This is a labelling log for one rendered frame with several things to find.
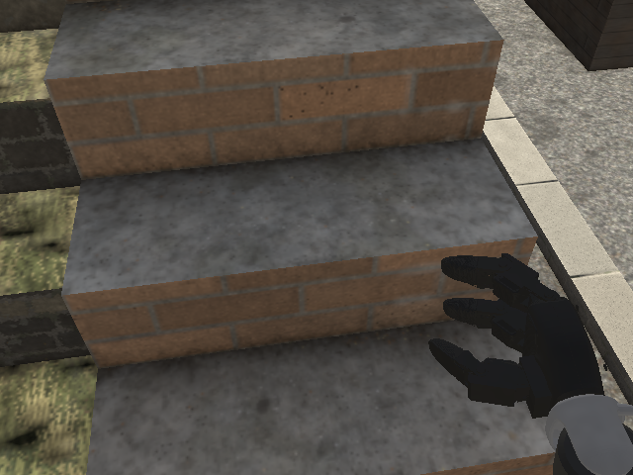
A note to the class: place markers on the robot right forearm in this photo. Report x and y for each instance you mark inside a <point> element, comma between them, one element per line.
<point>589,437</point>

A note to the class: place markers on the robot right hand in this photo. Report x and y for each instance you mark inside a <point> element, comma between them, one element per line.
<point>558,361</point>

